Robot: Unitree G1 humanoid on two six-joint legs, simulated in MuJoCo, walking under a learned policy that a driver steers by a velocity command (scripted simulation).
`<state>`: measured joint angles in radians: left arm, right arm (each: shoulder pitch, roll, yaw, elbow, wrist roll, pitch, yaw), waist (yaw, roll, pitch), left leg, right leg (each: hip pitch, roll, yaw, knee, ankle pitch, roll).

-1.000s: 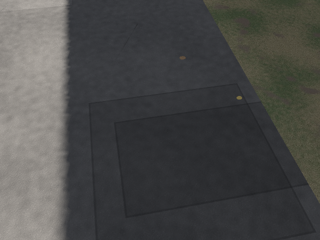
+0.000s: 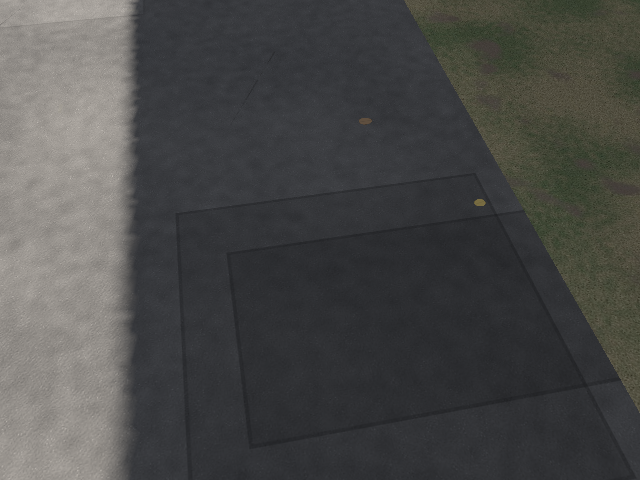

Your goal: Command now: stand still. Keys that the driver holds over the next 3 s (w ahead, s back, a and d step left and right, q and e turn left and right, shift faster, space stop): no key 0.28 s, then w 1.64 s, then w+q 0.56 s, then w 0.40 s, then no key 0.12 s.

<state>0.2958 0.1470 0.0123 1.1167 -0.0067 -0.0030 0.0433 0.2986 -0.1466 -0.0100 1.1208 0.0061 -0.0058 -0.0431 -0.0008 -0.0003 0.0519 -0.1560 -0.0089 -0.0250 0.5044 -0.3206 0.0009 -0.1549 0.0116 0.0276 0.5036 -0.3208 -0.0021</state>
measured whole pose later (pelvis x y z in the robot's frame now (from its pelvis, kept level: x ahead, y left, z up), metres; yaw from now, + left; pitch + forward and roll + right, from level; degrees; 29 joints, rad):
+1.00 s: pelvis +0.20 -0.01 -0.02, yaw -1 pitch +3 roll +0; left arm 0.57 0.18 0.01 1.07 -0.01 -0.09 0.02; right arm -0.06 -0.21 -0.01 0.79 0.03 -0.11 0.04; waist 0.08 0.02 0.03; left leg -0.64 0.01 0.06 0.58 0.00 0.09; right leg 0.23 0.03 0.01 0.12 -0.39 -0.03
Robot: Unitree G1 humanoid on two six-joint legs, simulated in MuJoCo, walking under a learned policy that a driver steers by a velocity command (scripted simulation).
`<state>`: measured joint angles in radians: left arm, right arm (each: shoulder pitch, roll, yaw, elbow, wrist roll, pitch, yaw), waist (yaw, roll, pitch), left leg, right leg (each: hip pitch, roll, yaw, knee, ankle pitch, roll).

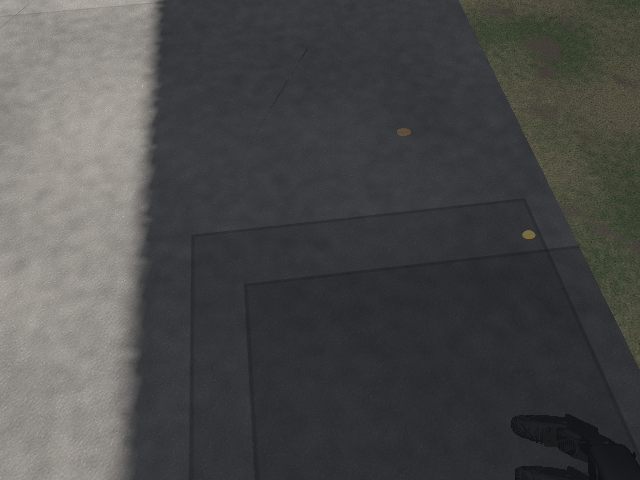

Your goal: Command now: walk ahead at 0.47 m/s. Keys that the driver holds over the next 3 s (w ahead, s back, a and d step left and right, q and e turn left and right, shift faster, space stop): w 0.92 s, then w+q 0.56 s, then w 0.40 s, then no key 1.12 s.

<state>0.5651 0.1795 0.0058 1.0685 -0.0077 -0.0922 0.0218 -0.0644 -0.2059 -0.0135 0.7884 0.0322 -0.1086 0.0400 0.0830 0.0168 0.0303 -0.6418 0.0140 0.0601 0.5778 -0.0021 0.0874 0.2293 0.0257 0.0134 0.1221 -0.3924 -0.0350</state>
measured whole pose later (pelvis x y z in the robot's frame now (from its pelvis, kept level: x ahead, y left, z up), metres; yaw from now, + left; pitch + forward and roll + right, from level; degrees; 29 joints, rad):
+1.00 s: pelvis +0.54 -0.05 +0.03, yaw +1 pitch +2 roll -1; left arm 0.38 0.22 0.04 0.98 0.00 -0.10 0.00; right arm 0.09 -0.25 -0.05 0.88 0.01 -0.07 0.01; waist 0.05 0.05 -0.01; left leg -0.70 0.12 -0.03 0.69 0.09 0.03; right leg 0.00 0.06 -0.07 0.17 -0.20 -0.06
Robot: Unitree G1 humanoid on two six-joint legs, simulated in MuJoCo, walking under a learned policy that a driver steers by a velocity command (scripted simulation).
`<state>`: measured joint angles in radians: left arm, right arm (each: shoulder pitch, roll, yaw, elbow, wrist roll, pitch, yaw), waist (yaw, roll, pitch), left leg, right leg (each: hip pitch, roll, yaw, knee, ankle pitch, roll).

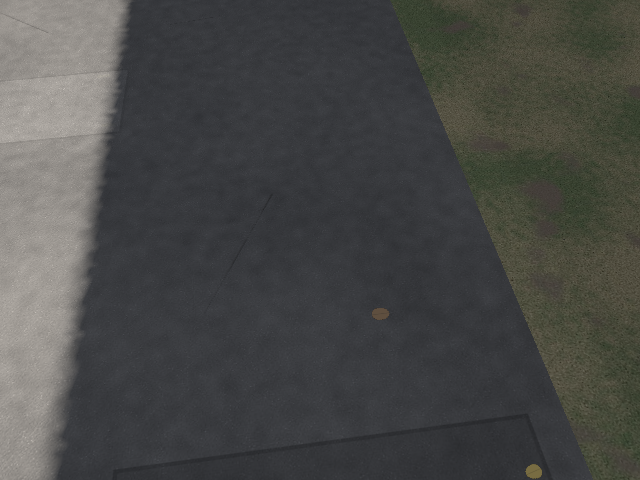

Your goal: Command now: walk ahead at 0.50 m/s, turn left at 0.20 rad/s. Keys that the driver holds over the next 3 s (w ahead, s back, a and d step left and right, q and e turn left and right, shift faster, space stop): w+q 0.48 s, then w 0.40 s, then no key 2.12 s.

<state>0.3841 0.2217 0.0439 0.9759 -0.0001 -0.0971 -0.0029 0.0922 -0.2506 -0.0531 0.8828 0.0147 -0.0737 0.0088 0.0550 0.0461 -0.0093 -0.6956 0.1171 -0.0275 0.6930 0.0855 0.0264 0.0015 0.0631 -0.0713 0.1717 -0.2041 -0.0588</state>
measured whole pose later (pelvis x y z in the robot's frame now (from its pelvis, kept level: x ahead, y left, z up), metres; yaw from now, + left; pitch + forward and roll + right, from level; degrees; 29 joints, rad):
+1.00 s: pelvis +0.56 +0.10 +0.00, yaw +20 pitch +2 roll -1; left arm 0.33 0.24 0.05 0.88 0.00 -0.09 -0.02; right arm 0.16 -0.28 -0.06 0.77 0.00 -0.07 -0.01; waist 0.05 0.04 0.03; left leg -0.64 0.09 -0.05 0.85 -0.16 0.00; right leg -0.14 0.07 -0.02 0.27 -0.16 -0.06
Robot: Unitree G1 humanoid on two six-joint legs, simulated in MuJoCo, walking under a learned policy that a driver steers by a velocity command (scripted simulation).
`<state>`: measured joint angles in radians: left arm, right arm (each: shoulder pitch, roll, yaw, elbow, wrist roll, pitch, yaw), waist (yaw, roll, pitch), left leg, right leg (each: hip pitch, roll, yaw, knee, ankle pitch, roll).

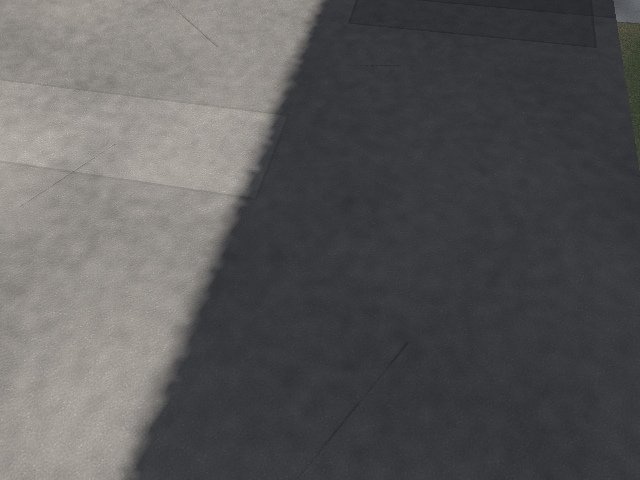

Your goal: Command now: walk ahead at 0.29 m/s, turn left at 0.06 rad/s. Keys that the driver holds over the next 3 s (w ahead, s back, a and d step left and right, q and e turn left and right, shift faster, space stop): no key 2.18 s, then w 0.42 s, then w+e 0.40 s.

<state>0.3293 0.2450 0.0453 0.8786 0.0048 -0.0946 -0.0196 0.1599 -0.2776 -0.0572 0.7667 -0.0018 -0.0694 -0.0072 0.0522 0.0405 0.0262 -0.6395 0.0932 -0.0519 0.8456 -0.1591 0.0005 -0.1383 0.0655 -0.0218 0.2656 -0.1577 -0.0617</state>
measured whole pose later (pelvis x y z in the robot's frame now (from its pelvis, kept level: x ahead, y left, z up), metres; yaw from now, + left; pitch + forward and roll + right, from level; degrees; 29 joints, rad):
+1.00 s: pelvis +0.16 +0.01 -0.01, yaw +0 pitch -1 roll +0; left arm 0.26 0.20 0.02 1.03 0.00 -0.02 0.03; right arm 0.15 -0.22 -0.05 1.04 0.00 0.01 -0.04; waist 0.00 0.00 0.04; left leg -0.28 0.01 -0.01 0.52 -0.22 -0.01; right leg -0.16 -0.01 -0.01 0.52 -0.34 0.01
